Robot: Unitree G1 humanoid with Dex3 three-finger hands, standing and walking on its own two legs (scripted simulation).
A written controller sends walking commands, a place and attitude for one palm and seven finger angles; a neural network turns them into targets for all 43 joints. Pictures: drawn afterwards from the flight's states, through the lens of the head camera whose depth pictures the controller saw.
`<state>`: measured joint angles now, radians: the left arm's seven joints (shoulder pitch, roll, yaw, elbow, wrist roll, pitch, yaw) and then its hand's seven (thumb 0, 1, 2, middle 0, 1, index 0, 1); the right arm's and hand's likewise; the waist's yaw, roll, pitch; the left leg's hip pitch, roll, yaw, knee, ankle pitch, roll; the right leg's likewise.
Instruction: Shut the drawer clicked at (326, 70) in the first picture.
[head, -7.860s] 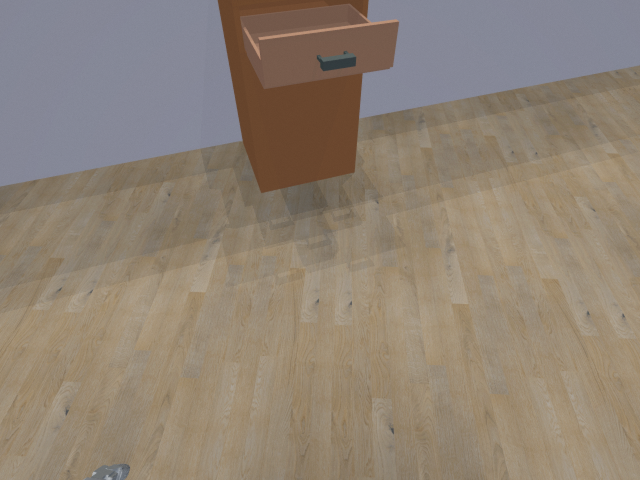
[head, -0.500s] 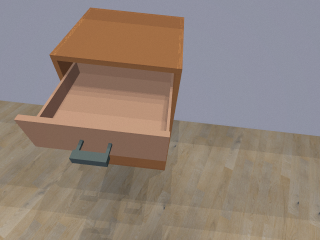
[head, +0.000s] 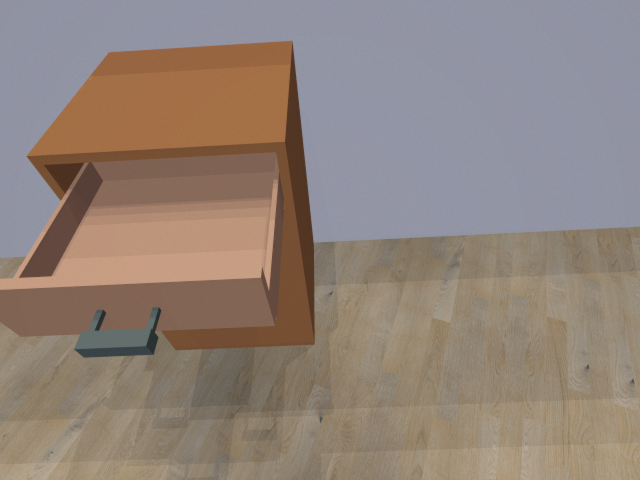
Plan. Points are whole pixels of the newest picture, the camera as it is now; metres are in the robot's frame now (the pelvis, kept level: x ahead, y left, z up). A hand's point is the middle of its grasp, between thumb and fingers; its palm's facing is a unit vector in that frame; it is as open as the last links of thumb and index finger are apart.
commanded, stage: come to a stop and stand still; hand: left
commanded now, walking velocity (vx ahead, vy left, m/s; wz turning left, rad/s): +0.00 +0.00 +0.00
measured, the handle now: (122, 328) +0.33 +0.32 -0.04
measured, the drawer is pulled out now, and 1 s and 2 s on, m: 0.29 0.29 0.29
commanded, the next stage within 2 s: look again from close up in 0.40 s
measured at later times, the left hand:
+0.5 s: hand out of the picture -0.03 +0.14 -0.17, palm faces +0.09 -0.98 -0.17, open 7.4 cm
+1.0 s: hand out of the picture -0.03 +0.21 -0.17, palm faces +0.05 -0.98 -0.21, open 7.4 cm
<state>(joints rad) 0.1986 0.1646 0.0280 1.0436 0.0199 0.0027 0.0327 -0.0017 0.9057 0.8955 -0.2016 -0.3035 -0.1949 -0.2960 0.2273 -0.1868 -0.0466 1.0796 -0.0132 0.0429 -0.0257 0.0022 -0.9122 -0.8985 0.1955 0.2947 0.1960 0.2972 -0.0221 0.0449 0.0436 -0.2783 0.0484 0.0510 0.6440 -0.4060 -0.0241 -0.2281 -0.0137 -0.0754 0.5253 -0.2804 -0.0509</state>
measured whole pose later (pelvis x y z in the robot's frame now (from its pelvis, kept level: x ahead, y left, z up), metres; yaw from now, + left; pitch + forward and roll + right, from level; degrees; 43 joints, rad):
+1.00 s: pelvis -0.02 +0.04 +0.00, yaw +0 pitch -1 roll +1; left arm 0.32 0.14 0.00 1.10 0.02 -0.01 0.03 0.00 0.91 0.90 -0.20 -0.30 -0.19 -0.30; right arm 0.33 -0.14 0.02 1.08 -0.02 -0.03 -0.02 0.01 -0.92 -0.90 0.20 0.29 0.20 0.30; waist 0.01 0.02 0.00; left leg -0.16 -0.05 0.08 0.42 -0.24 0.06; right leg -0.23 -0.05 -0.06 0.47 -0.21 0.01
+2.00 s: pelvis +0.01 +0.04 +0.00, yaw +0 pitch -1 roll +1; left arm 0.25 0.17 -0.01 1.00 0.01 -0.01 0.05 0.00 0.92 0.90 -0.20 -0.30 -0.20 -0.30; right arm 0.30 -0.18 0.00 1.01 -0.03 -0.01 -0.03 0.01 -0.92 -0.90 0.20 0.30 0.20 0.30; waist -0.01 0.01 0.03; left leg -0.15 -0.05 0.08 0.49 -0.33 0.06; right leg -0.29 -0.01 -0.08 0.55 -0.25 -0.04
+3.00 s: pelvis +0.00 +0.03 +0.00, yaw -1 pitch -1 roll +0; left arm 0.33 0.11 -0.01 1.12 0.01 -0.03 0.05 0.00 0.91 0.90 -0.20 -0.30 -0.20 -0.30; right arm 0.36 -0.12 0.02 1.17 -0.02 -0.01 -0.03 0.00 -0.91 -0.90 0.20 0.29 0.20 0.30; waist -0.01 0.01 0.03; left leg -0.12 -0.02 0.08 0.40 -0.27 0.04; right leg -0.24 0.03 -0.08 0.40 -0.15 -0.06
